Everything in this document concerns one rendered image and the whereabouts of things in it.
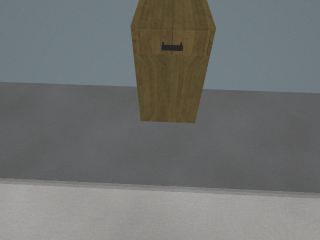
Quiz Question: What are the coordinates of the cabinet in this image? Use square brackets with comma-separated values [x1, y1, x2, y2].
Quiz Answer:
[130, 0, 216, 123]

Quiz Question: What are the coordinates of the handle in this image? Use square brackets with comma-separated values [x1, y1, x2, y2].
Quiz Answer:
[161, 42, 183, 51]

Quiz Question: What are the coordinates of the drawer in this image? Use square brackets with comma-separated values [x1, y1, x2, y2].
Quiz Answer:
[135, 29, 211, 56]

